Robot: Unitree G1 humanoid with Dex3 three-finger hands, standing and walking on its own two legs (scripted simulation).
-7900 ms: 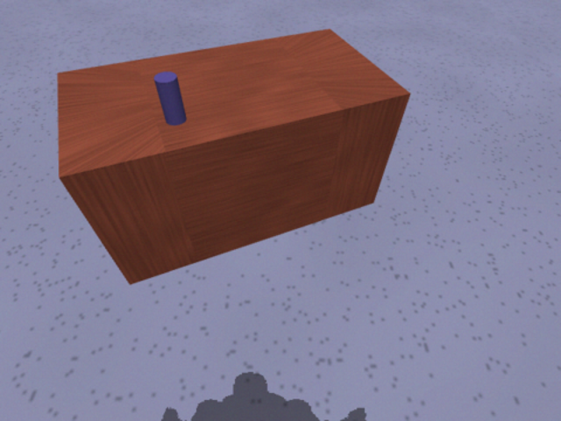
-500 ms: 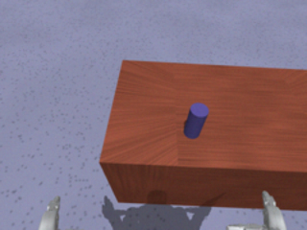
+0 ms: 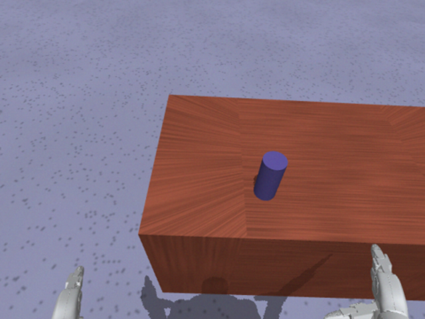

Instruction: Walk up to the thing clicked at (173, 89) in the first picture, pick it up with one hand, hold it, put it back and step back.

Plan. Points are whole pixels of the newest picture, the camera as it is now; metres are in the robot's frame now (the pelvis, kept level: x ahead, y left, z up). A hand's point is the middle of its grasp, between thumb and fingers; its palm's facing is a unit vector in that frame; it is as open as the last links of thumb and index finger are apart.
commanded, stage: rise first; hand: right
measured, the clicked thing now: (269, 177) +0.49 -0.16 -0.10
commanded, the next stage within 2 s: go down in 0.46 s
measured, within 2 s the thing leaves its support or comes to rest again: neither
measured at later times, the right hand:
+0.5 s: hand (358, 294) +0.17 -0.25 -0.02, palm faces +0.26 +0.90 -0.35, open 17.3 cm
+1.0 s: hand (365, 230) +0.27 -0.29 +0.02, palm faces +0.23 +0.96 -0.13, open 17.7 cm
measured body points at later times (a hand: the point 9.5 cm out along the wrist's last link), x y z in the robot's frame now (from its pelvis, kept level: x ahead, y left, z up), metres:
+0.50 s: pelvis -0.01 +0.00 +0.00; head -0.01 +0.01 +0.45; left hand +0.15 +0.26 -0.09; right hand +0.15 -0.30 +0.01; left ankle -0.06 +0.12 -0.74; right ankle +0.03 -0.14 -0.74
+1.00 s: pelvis -0.02 +0.00 -0.01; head +0.00 -0.01 +0.44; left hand +0.14 +0.27 -0.10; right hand +0.25 -0.34 +0.03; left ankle -0.06 +0.12 -0.74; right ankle +0.03 -0.14 -0.74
